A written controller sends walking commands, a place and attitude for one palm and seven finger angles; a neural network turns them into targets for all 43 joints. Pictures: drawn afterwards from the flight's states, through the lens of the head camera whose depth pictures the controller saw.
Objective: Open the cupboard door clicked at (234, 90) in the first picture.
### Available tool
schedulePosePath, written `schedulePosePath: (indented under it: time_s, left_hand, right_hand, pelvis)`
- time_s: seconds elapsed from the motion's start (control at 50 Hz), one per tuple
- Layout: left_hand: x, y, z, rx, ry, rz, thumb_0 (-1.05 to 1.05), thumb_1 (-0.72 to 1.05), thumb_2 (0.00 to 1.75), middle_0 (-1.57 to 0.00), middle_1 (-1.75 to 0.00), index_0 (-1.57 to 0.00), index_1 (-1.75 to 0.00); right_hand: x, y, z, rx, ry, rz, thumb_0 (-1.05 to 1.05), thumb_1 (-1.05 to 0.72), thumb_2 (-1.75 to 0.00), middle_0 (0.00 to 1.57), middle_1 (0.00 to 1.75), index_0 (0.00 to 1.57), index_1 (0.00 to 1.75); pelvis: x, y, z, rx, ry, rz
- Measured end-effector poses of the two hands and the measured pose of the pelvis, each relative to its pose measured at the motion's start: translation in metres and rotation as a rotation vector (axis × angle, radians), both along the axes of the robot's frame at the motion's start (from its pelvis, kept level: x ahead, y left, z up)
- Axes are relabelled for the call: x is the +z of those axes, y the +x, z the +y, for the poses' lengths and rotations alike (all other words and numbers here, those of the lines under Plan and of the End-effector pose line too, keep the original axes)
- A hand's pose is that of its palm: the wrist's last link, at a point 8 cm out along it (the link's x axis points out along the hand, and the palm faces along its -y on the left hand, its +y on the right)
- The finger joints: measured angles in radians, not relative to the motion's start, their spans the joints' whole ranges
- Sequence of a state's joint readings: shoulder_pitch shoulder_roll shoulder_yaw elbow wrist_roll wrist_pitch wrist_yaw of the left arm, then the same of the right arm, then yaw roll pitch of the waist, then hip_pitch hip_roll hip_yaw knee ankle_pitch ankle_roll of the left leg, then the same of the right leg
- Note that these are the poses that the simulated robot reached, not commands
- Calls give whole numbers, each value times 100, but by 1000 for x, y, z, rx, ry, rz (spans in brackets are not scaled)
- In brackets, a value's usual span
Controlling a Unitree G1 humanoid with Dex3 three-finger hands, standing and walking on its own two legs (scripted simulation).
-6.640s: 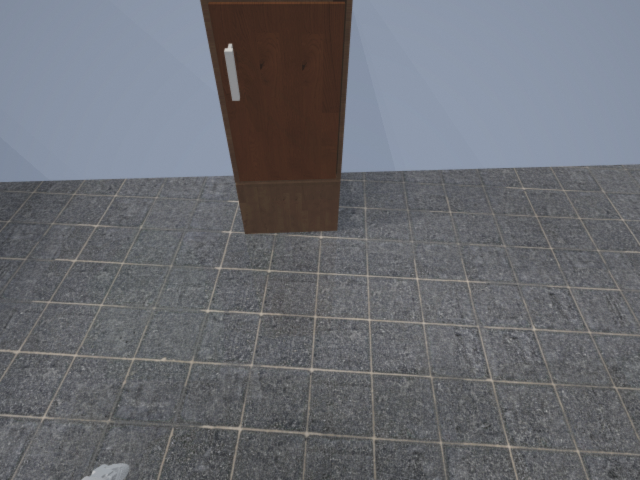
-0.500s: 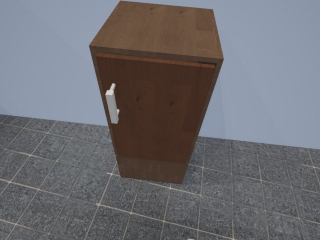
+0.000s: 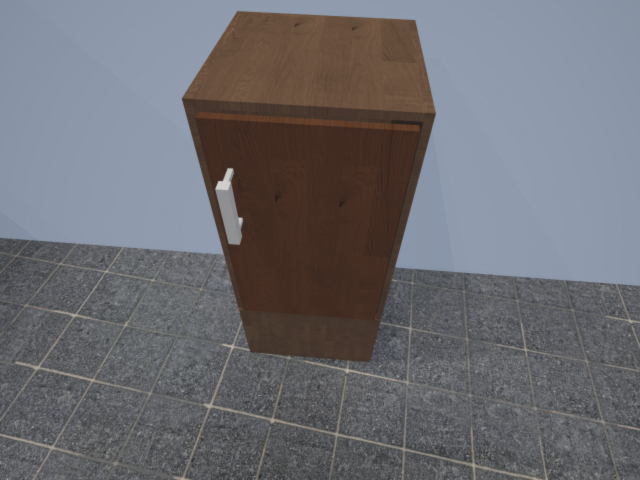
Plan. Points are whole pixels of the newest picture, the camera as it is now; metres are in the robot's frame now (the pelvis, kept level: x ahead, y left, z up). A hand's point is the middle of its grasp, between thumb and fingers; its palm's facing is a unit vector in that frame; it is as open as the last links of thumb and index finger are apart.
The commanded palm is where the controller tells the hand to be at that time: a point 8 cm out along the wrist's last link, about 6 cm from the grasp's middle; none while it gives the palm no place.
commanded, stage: come to a stop and stand still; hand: left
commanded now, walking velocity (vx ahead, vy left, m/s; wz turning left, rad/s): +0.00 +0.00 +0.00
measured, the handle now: (232, 207) +0.58 +0.20 -0.03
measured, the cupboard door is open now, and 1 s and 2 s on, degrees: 0 0 0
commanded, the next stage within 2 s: look again from close up in 0.04 s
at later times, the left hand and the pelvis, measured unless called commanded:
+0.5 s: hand out of the picture +0.02 +0.20 -0.18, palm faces +0.02 -0.98 -0.20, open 7.3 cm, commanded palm none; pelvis +0.00 +0.03 -0.01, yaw +0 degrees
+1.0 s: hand (161, 425) +0.19 +0.21 -0.03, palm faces +0.01 -1.00 -0.06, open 8.0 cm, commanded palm +0.12 +0.27 -0.06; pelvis -0.03 +0.01 -0.07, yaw +2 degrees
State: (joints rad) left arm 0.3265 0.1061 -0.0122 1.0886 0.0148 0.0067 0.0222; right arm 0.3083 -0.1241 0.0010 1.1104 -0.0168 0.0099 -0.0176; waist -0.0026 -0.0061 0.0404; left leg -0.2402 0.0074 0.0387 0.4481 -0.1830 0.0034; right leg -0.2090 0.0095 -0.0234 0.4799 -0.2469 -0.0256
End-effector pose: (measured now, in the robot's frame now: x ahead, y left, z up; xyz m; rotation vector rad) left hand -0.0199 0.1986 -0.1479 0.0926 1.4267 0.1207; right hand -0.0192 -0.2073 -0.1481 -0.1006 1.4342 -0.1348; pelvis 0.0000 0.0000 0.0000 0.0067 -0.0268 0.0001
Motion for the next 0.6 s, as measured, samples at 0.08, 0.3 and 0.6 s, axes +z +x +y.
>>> schedulePosePath:
  time_s: [0.08,0.3,0.6]
  left_hand:
    - [-1,2,2,-1,4,-7,1,92,90,-20,-30,-20,-30]
    - [-4,9,25,-35,44,-45,1,91,90,-20,-30,-20,-30]
    - [3,28,58,-34,71,-129,0,91,90,-19,-30,-20,-30]
  right_hand:
    - [1,-12,6,-9,8,28,0,-91,-90,19,30,20,30]
    - [-4,5,14,-8,-1,-69,0,-91,-90,20,30,20,30]
    - [7,36,11,35,-51,-163,1,-92,-90,20,30,20,30]
  pelvis:
    - [0,-1,0,2,-1,2]
    - [-6,-2,14,8,-21,-11]
    - [-3,-3,31,5,-11,-8]
